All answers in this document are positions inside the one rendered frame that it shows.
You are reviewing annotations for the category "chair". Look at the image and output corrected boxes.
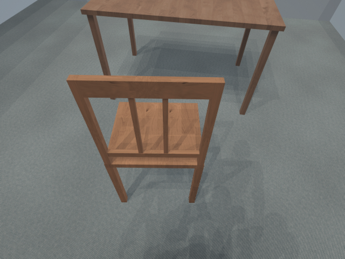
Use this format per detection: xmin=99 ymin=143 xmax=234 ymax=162
xmin=66 ymin=75 xmax=225 ymax=203

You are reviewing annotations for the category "table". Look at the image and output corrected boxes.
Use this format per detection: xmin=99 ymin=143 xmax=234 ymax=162
xmin=80 ymin=0 xmax=286 ymax=115

